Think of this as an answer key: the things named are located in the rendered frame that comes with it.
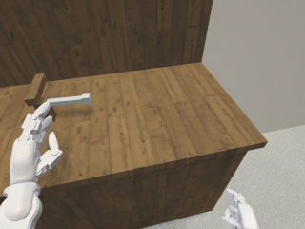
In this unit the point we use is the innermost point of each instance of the robot left forearm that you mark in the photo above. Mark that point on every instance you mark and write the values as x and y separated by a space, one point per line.
22 208

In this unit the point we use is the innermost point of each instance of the robot left hand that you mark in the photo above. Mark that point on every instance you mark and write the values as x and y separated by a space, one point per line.
25 152

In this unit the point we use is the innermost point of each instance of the tap lever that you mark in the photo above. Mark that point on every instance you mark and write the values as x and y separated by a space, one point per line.
85 98

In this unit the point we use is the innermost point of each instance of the counter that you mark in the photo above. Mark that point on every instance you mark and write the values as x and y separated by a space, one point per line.
161 139

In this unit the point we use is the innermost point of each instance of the robot right hand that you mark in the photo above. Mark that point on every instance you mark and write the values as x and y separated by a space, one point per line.
241 218

